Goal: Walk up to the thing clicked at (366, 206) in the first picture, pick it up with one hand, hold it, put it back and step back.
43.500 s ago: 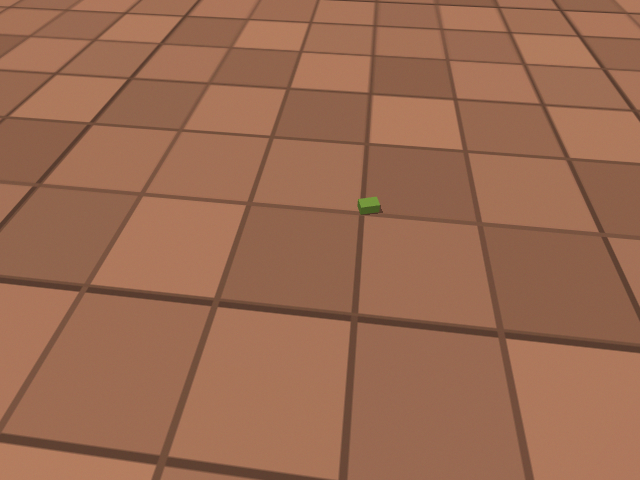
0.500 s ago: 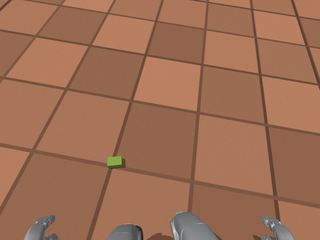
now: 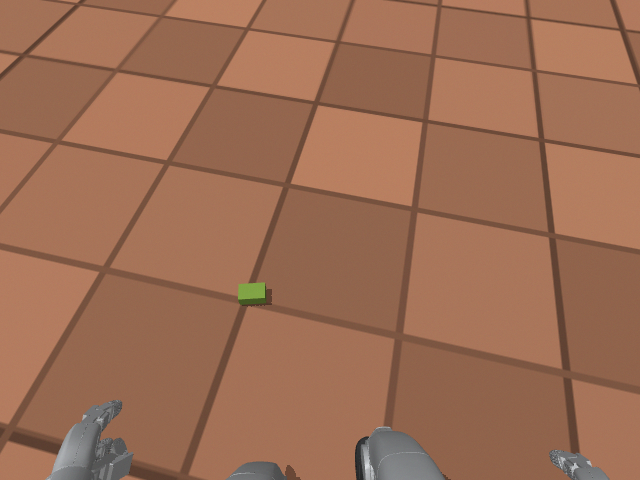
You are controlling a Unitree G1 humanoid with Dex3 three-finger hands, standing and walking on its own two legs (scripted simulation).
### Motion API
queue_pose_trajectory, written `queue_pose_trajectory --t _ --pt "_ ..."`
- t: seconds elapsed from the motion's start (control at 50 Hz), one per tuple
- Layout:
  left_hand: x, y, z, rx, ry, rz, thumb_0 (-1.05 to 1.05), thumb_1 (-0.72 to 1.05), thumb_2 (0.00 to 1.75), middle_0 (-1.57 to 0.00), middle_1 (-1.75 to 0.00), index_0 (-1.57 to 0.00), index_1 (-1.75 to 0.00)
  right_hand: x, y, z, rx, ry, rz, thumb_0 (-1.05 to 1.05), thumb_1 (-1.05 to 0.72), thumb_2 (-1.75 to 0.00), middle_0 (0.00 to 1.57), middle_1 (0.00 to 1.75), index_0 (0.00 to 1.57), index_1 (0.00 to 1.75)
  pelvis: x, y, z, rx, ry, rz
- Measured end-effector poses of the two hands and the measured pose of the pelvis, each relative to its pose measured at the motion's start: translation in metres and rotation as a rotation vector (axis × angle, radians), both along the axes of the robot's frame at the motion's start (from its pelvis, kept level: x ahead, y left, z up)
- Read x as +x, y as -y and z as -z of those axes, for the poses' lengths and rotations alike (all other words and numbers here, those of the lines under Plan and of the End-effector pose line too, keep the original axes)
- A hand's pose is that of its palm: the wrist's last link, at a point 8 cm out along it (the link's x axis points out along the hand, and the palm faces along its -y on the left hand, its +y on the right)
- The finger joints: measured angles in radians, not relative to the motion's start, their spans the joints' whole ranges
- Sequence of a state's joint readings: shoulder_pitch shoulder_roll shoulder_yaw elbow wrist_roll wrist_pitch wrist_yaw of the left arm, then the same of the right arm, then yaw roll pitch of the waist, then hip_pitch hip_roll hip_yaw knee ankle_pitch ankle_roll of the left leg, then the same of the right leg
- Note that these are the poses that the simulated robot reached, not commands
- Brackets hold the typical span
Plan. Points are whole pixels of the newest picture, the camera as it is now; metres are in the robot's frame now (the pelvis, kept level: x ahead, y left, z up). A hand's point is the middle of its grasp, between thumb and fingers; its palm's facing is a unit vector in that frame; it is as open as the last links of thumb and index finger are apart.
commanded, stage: step back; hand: left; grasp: from above
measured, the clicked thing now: (252, 293) +0.65 +0.20 -0.73
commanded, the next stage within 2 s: none
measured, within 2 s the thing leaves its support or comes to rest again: neither
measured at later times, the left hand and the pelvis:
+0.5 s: hand out of the picture -0.08 +0.23 -0.13, palm faces -0.08 -0.91 -0.42, open 7.3 cm; pelvis -0.16 -0.03 +0.00, yaw -5 degrees
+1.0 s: hand out of the picture -0.21 +0.23 -0.14, palm faces +0.01 -0.93 -0.36, open 7.3 cm; pelvis -0.33 -0.04 +0.01, yaw +0 degrees
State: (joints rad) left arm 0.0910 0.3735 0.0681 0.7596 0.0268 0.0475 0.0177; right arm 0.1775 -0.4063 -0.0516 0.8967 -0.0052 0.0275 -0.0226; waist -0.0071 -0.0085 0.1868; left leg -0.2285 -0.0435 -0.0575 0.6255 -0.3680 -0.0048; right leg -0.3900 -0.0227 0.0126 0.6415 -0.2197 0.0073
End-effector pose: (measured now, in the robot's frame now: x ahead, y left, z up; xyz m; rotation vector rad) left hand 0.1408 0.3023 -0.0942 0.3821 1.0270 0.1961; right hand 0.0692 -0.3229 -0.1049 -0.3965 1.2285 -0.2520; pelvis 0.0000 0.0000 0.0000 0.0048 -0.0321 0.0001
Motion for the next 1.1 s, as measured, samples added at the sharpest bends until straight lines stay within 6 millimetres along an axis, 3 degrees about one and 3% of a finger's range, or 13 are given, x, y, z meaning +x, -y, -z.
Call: queue_pose_trajectory --t 0.12,0.26,0.4,0.46,0.52,0.58,0.68,0.76,0.82,0.98,1.1 --pt "-0.047 -0.007 0.009 -0.038 -0.064 -0.031 0.00 0.90 0.90 -0.20 -0.30 -0.21 -0.30 -0.037 -0.019 -0.020 0.006 0.019 -0.012 0.01 -0.91 -0.90 0.20 0.30 0.20 0.30 -0.032 -0.005 -0.011 -0.022 0.021 0.008" --pt "-0.114 -0.009 0.010 -0.029 -0.134 -0.046 0.00 0.90 0.90 -0.20 -0.30 -0.21 -0.30 -0.053 -0.013 -0.032 -0.006 0.095 -0.022 0.01 -0.90 -0.90 0.20 0.30 0.20 0.30 -0.072 0.003 -0.015 -0.024 -0.005 0.054" --pt "-0.175 0.008 0.015 0.025 -0.192 -0.010 0.00 0.91 0.90 -0.20 -0.30 -0.21 -0.30 -0.082 0.016 -0.012 0.013 0.184 -0.021 0.01 -0.90 -0.90 0.20 0.30 0.20 0.30 -0.127 0.023 0.003 0.002 0.004 0.111" --pt "-0.204 0.024 0.008 0.029 -0.191 -0.012 0.00 0.91 0.90 -0.20 -0.30 -0.21 -0.30 -0.106 0.029 0.001 0.033 0.182 0.012 0.01 -0.90 -0.90 0.20 0.30 0.20 0.30 -0.151 0.030 0.004 -0.044 0.029 0.083" --pt "-0.229 0.033 -0.006 0.029 -0.181 -0.019 0.00 0.90 0.90 -0.20 -0.30 -0.21 -0.30 -0.137 0.031 0.003 0.058 0.139 0.040 0.01 -0.91 -0.90 0.20 0.30 0.20 0.30 -0.166 0.036 -0.005 0.018 0.022 0.100" --pt "-0.242 0.036 -0.018 0.041 -0.169 -0.028 0.00 0.90 0.90 -0.20 -0.30 -0.21 -0.30 -0.171 0.032 0.001 0.073 0.101 0.052 0.01 -0.91 -0.90 0.20 0.30 0.20 0.30 -0.180 0.038 -0.013 0.039 0.004 0.084" --pt "-0.242 0.034 -0.023 0.061 -0.071 -0.014 0.00 0.90 0.90 -0.20 -0.30 -0.21 -0.30 -0.228 0.032 0.008 0.057 0.000 0.037 0.01 -0.91 -0.90 0.20 0.30 0.20 0.30 -0.211 0.039 -0.010 0.022 -0.014 0.039" --pt "-0.250 0.028 -0.013 0.045 0.008 -0.016 0.00 0.90 0.90 -0.20 -0.30 -0.21 -0.30 -0.260 0.024 0.011 0.040 -0.052 -0.002 0.01 -0.91 -0.90 0.20 0.30 0.20 0.30 -0.243 0.035 -0.002 0.005 -0.006 -0.012" --pt "-0.266 0.024 0.002 0.012 0.026 -0.022 0.00 0.90 0.90 -0.20 -0.30 -0.21 -0.30 -0.281 0.016 0.009 0.029 -0.051 -0.016 0.01 -0.91 -0.90 0.20 0.30 0.20 0.30 -0.269 0.031 0.004 0.034 0.022 -0.019" --pt "-0.345 0.031 0.007 -0.043 -0.068 -0.058 0.00 0.90 0.90 -0.20 -0.30 -0.21 -0.30 -0.311 0.017 -0.021 0.005 0.039 -0.041 0.01 -0.90 -0.90 0.20 0.30 0.20 0.30 -0.318 0.034 -0.011 -0.022 0.004 0.002" --pt "-0.416 0.036 0.013 -0.002 -0.146 -0.046 0.00 0.90 0.90 -0.20 -0.30 -0.21 -0.30 -0.318 0.034 -0.021 0.004 0.143 -0.065 0.01 -0.90 -0.90 0.20 0.30 0.20 0.30 -0.367 0.047 -0.005 -0.013 -0.003 0.053"
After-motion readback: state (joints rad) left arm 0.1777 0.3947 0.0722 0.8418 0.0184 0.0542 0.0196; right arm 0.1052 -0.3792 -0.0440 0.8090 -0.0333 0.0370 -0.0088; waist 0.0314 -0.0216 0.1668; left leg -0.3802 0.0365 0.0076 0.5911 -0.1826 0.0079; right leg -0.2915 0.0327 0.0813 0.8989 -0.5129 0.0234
